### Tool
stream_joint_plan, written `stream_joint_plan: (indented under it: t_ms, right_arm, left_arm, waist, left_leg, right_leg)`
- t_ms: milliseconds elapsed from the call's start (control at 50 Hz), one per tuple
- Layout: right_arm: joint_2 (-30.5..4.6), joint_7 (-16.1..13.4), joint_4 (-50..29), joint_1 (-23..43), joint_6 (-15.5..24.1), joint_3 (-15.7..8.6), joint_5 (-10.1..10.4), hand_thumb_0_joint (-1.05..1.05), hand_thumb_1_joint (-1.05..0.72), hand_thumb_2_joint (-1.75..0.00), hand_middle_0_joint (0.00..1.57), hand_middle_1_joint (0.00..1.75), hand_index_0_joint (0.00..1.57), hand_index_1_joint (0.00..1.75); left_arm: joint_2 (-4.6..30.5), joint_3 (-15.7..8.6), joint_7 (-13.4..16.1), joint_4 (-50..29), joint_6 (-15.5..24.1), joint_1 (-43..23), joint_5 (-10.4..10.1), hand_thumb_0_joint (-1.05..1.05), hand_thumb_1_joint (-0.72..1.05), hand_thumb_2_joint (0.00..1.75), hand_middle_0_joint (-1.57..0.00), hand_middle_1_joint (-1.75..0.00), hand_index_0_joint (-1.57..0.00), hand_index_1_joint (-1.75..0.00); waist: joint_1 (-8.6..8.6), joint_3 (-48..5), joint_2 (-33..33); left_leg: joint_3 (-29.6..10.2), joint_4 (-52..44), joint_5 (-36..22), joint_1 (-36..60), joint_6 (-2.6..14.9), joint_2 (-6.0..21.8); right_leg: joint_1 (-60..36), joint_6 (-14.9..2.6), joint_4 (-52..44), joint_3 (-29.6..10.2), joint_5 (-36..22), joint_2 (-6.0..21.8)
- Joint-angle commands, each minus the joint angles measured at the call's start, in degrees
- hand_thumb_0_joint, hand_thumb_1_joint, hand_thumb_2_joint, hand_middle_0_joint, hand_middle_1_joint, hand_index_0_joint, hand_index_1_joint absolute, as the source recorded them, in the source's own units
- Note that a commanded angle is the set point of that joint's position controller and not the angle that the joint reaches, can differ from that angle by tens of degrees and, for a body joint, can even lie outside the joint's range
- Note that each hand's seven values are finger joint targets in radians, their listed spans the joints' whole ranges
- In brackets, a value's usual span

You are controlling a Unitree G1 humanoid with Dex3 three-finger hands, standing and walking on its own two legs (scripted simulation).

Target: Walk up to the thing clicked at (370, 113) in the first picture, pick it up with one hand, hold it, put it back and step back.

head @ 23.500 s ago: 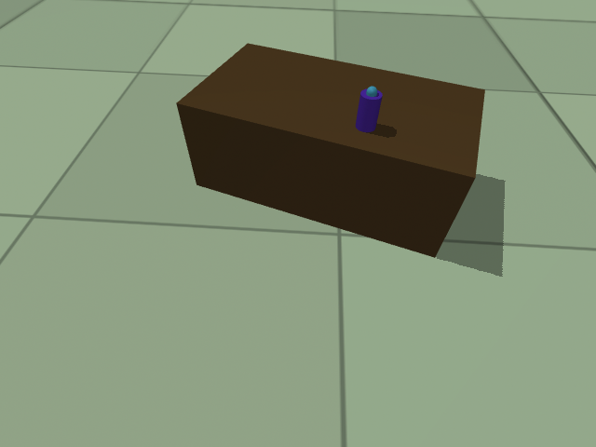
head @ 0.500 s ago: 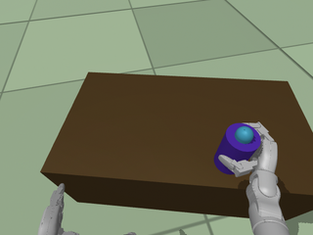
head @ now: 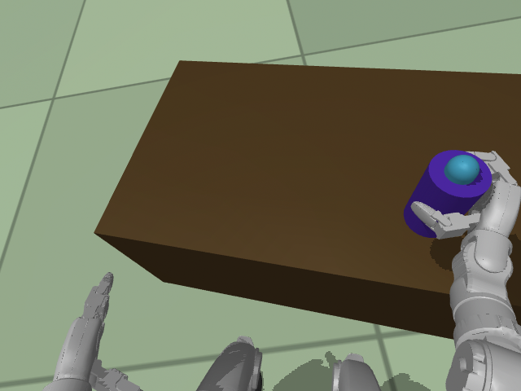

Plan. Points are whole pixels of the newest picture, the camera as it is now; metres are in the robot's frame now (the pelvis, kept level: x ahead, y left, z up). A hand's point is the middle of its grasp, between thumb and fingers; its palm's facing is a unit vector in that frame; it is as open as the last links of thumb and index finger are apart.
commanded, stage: crouch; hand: right
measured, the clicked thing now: (445, 192) +0.45 -0.20 +0.00
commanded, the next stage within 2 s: lower in 0.64 s
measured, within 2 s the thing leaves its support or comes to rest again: rests again in 1.64 s
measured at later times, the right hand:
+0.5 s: hand (449, 187) +0.48 -0.23 -0.04, palm faces +0.31 +0.95 +0.00, open 11.0 cm
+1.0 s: hand (442, 192) +0.50 -0.23 -0.08, palm faces +0.30 +0.95 +0.00, open 11.0 cm
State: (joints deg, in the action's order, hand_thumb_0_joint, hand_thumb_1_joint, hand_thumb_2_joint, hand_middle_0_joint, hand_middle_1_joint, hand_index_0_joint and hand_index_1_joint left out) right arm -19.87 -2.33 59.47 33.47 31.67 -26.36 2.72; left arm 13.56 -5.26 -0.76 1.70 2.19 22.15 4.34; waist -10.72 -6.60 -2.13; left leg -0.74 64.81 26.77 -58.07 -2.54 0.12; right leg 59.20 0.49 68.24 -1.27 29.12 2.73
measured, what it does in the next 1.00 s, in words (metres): lowers itself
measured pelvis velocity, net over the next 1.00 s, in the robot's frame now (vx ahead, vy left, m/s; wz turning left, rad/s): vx -0.01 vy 0.01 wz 0.02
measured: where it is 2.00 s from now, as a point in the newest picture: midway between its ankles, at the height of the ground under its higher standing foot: outside the picture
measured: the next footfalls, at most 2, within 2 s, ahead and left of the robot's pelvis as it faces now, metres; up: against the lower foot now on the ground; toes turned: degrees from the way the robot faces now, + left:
none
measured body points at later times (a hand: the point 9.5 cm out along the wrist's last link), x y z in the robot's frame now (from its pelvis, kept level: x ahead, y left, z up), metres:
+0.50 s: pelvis +0.00 +0.00 -0.03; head +0.14 -0.05 +0.39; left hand +0.16 +0.28 +0.00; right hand +0.46 -0.28 -0.04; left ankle +0.04 +0.15 -0.64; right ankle +0.03 -0.12 -0.64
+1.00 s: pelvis -0.01 +0.01 -0.05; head +0.17 -0.06 +0.36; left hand +0.16 +0.27 +0.00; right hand +0.48 -0.28 -0.08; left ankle +0.04 +0.15 -0.64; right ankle +0.03 -0.12 -0.64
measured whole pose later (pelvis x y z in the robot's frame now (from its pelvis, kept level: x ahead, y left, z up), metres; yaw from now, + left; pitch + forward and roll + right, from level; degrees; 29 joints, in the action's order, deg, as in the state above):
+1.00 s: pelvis -0.01 +0.01 -0.05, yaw +1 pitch +29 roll +6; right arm -33.6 2.2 69.8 42.4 33.3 -36.3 -1.1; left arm 15.0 -2.5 -2.4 -12.3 1.6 23.3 5.9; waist -18.1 -8.1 -1.1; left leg 2.8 76.5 30.4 -75.0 -1.5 -1.5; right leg 77.8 1.7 82.2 -5.6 33.3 3.9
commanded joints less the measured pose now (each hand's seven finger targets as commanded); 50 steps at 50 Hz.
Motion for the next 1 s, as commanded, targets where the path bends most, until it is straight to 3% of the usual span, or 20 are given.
stream_joint_plan:
  t_ms: [0,80,120,140,160,200,260,320,380,400,520,580,640,680,700,780,820,900,940,980]
  right_arm:
    - [-14.6,0.3,-12.9,24.9,6.2,-2.4,-0.8,0.0,0.0,-1.3,1.21,1.42,1.27,1.42]
    - [-16.3,0.4,-11.3,25.4,6.2,-3.5,-1.5,0.0,0.0,-1.31,1.23,1.44,1.29,1.44]
    - [-16.5,0.5,-10.6,26.4,6.2,-3.5,-1.4,0.0,-0.01,-1.31,1.23,1.43,1.29,1.43]
    - [-17.5,0.5,-11.4,27.1,6.3,-4.0,-1.6,0.0,-0.01,-1.31,1.23,1.43,1.29,1.43]
    - [-16.9,0.9,-11.7,28.8,6.4,-3.1,-1.6,0.0,0.0,-1.31,1.23,1.44,1.29,1.44]
    - [-18.3,0.9,-10.6,27.8,6.2,-4.2,-1.8,0.0,0.0,-1.3,1.22,1.42,1.28,1.42]
    - [-20.2,1.2,-10.0,28.8,6.3,-5.4,-1.8,0.0,-0.03,-1.32,1.24,1.44,1.3,1.45]
    - [-20.6,1.3,-10.1,30.1,6.3,-5.4,-2.4,0.0,-0.02,-1.34,1.26,1.47,1.32,1.47]
    - [-22.8,1.5,-7.8,29.6,5.9,-6.9,-2.5,0.0,-0.01,-1.33,1.24,1.45,1.3,1.45]
    - [-22.0,1.8,-7.7,29.9,5.9,-6.3,-2.6,0.0,0.0,-1.31,1.23,1.44,1.29,1.44]
    - [-25.3,2.8,-8.2,30.6,5.8,-8.3,-2.6,0.0,0.0,-1.33,1.24,1.45,1.3,1.45]
    - [-24.8,3.5,-6.0,30.4,5.6,-8.0,-2.3,0.0,-0.01,-1.31,1.22,1.43,1.28,1.43]
    - [-27.2,3.5,-7.0,31.4,5.7,-9.0,-2.8,0.0,0.0,-1.29,1.21,1.41,1.27,1.42]
    - [-26.3,3.9,-6.7,30.7,5.6,-8.8,-2.5,0.0,-0.01,-1.29,1.21,1.41,1.27,1.41]
    - [-27.2,3.9,-6.3,30.6,5.4,-9.2,-2.7,0.0,0.0,-1.29,1.2,1.41,1.26,1.41]
    - [-24.9,4.2,-3.9,31.0,5.4,-8.1,-2.9,0.0,0.02,-1.3,1.2,1.42,1.27,1.42]
    - [-25.8,4.4,-1.8,30.6,5.8,-8.5,-3.1,0.0,0.01,-1.31,1.21,1.43,1.27,1.43]
    - [-30.4,4.4,-4.6,31.7,6.9,-10.9,-3.4,0.0,-0.02,-1.31,1.21,1.43,1.28,1.43]
    - [-28.7,4.7,-2.3,30.4,6.9,-10.7,-2.9,0.0,-0.01,-1.32,1.22,1.44,1.29,1.44]
    - [-30.5,4.7,-4.9,31.4,7.3,-11.6,-2.9,0.0,0.0,-1.32,1.22,1.44,1.29,1.44]
  left_arm:
    - [10.3,-6.3,0.3,-13.0,2.7,0.7,0.5,0.0,-0.52,0.05,-0.05,-0.06,-0.06,-0.05]
    - [11.4,-7.5,0.0,-12.9,2.4,2.8,1.0,0.0,-0.52,0.05,-0.04,-0.06,-0.05,-0.05]
    - [11.9,-8.0,-0.2,-13.0,2.3,2.9,1.0,0.0,-0.52,0.04,-0.05,-0.06,-0.06,-0.05]
    - [10.1,-5.7,-0.5,-13.0,2.4,2.7,1.0,0.0,-0.53,0.05,-0.05,-0.06,-0.05,-0.05]
    - [10.0,-6.2,-0.5,-14.3,2.6,2.3,0.8,0.0,-0.52,0.04,-0.04,-0.06,-0.05,-0.05]
    - [10.4,-6.1,-0.3,-15.4,2.7,1.7,0.9,0.0,-0.53,0.05,-0.05,-0.06,-0.05,-0.05]
    - [12.2,-7.9,-0.1,-14.6,2.6,2.1,1.2,0.0,-0.53,0.05,-0.04,-0.06,-0.05,-0.05]
    - [11.0,-6.1,-0.3,-16.1,2.4,1.8,1.4,0.0,-0.53,0.05,-0.04,-0.05,-0.05,-0.05]
    - [12.0,-7.2,-0.2,-16.8,2.2,1.5,1.2,0.0,-0.53,0.05,-0.05,-0.05,-0.05,-0.05]
    - [11.1,-6.0,-0.2,-16.7,2.2,1.6,1.3,0.0,-0.54,0.06,-0.04,-0.05,-0.05,-0.05]
    - [11.4,-5.7,-0.1,-19.1,1.9,2.6,1.2,0.0,-0.54,0.05,-0.05,-0.05,-0.05,-0.05]
    - [11.1,-5.3,-0.2,-19.8,1.9,2.6,1.1,0.0,-0.54,0.05,-0.05,-0.05,-0.05,-0.05]
    - [12.0,-6.2,0.0,-19.9,1.8,3.2,1.2,0.0,-0.53,0.05,-0.05,-0.05,-0.05,-0.05]
    - [12.3,-6.7,0.1,-20.5,1.8,3.7,1.3,0.0,-0.54,0.05,-0.05,-0.05,-0.05,-0.05]
    - [12.0,-6.1,0.0,-19.8,1.7,3.9,1.2,0.0,-0.53,0.05,-0.05,-0.05,-0.05,-0.05]
    - [9.8,-3.4,-0.3,-19.8,1.6,3.3,1.5,0.0,-0.54,0.06,-0.05,-0.05,-0.04,-0.05]
    - [9.8,-2.9,-0.3,-20.9,1.8,3.2,1.5,0.0,-0.55,0.06,-0.05,-0.05,-0.05,-0.05]
    - [12.8,-6.1,-0.2,-24.2,1.9,4.7,1.7,0.0,-0.55,0.06,-0.05,-0.05,-0.05,-0.05]
    - [12.7,-6.6,-0.3,-22.5,1.9,6.1,1.8,0.0,-0.55,0.06,-0.05,-0.05,-0.05,-0.05]
    - [12.3,-5.5,-0.5,-24.8,2.3,4.8,1.6,0.0,-0.55,0.06,-0.05,-0.05,-0.04,-0.05]
  waist:
    - [-0.14,-30.1,10.3]
    - [-1.16,-30.8,14.0]
    - [-2.08,-28.4,13.7]
    - [-1.52,-29.8,14.8]
    - [-3.02,-31.0,14.5]
    - [-2.58,-32.0,14.4]
    - [-3.64,-32.9,15.9]
    - [-3.53,-34.1,17.3]
    - [-3.98,-32.5,15.9]
    - [-4.29,-32.4,16.6]
    - [-4.62,-34.0,17.7]
    - [-5.14,-32.8,17.3]
    - [-5.23,-35.1,17.8]
    - [-6.2,-34.5,17.9]
    - [-5.22,-34.4,18.1]
    - [-5.84,-31.9,17.2]
    - [-6.09,-31.2,17.5]
    - [-7.04,-35.3,19.6]
    - [-7.65,-32.6,19.3]
    - [-7.16,-35.0,20.0]
  left_leg:
    - [2.7,-4.2,-15.7,9.5,2.92,-1.9]
    - [3.3,-2.7,-15.2,5.1,3.25,-2.2]
    - [3.6,-2.6,-12.8,3.3,3.37,-2.3]
    - [3.5,-2.4,-13.6,4.0,3.3,-2.2]
    - [3.4,-2.5,-13.6,4.5,3.3,-2.2]
    - [3.2,-2.2,-14.4,5.5,3.16,-2.1]
    - [3.6,-0.9,-15.0,3.3,3.33,-2.4]
    - [3.7,0.0,-15.6,3.3,3.48,-2.5]
    - [3.6,-0.2,-14.3,3.7,3.44,-2.5]
    - [3.8,0.3,-14.5,3.1,3.5,-2.5]
    - [3.7,0.8,-15.3,2.6,3.52,-2.6]
    - [3.8,1.1,-14.5,2.3,3.59,-2.7]
    - [3.3,1.7,-16.6,3.7,3.33,-2.7]
    - [3.4,1.7,-17.1,3.2,3.35,-2.8]
    - [3.3,1.7,-17.0,3.1,3.26,-2.7]
    - [3.6,2.5,-16.0,1.2,3.4,-2.9]
    - [3.7,3.4,-14.7,-0.6,3.66,-3.0]
    - [3.8,4.3,-15.3,-1.3,3.65,-3.0]
    - [4.1,5.0,-14.3,-3.1,3.74,-3.0]
    - [4.0,5.7,-14.7,-3.2,3.67,-3.1]
  right_leg:
    - [-18.1,-0.06,-7.2,-0.9,-18.1,-0.9]
    - [-20.2,0.37,-5.7,-1.5,-21.7,-0.2]
    - [-17.8,0.4,-5.8,-1.9,-17.6,-0.1]
    - [-17.4,0.31,-5.2,-1.6,-17.7,-0.3]
    - [-17.0,0.1,-4.6,-1.5,-16.5,-0.3]
    - [-15.9,-0.16,-3.6,-1.2,-16.2,-0.5]
    - [-16.3,-0.01,-2.4,-1.8,-18.8,-0.3]
    - [-16.0,0.0,-1.7,-2.0,-20.1,-0.2]
    - [-12.4,-0.26,-1.6,-1.9,-16.3,-0.5]
    - [-12.7,-0.15,-1.3,-2.0,-17.0,-0.3]
    - [-13.0,-0.33,-0.1,-2.2,-18.1,-0.3]
    - [-10.9,-0.33,0.1,-2.3,-16.7,-0.4]
    - [-10.4,-0.61,1.5,-2.0,-17.8,-0.6]
    - [-10.6,-0.66,1.7,-2.2,-18.7,-0.4]
    - [-10.4,-0.67,1.9,-2.1,-18.6,-0.5]
    - [-7.7,-0.67,2.3,-2.4,-17.4,-0.4]
    - [-6.5,-0.46,2.8,-2.6,-16.3,-0.2]
    - [-8.9,-0.64,4.2,-3.0,-18.2,0.0]
    - [-7.1,-0.54,4.9,-3.1,-17.7,0.0]
    - [-7.5,-0.59,5.6,-3.3,-18.5,0.2]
